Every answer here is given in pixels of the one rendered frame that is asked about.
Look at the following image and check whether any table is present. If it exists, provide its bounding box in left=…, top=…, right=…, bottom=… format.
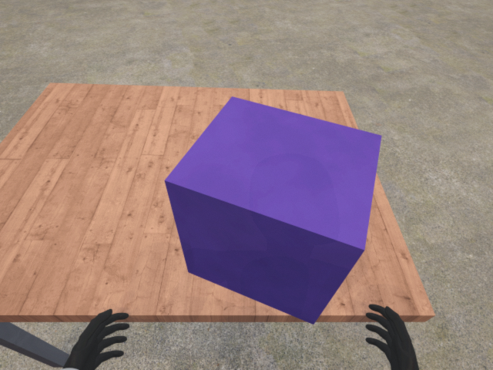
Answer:
left=0, top=82, right=435, bottom=368

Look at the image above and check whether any carton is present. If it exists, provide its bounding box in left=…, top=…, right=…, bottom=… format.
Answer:
left=165, top=96, right=382, bottom=325

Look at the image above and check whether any robot left hand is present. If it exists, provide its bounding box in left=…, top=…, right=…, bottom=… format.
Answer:
left=63, top=309, right=129, bottom=370

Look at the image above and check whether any robot right hand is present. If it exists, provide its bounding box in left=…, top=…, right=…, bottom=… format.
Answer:
left=366, top=304, right=419, bottom=370

